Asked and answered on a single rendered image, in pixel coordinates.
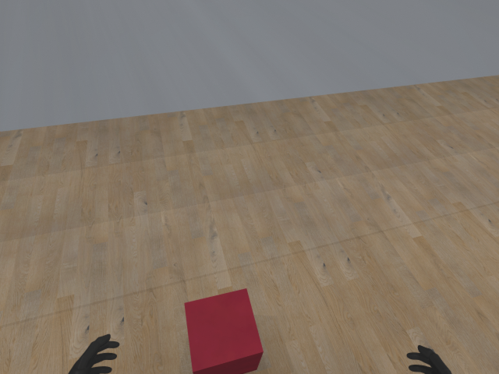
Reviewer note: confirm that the robot left hand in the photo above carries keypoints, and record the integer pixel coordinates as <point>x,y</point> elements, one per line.
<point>90,357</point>

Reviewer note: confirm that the carton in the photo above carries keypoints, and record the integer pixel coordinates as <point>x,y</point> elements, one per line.
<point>223,335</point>

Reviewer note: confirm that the robot right hand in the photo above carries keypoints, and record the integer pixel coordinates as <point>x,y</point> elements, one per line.
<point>428,356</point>

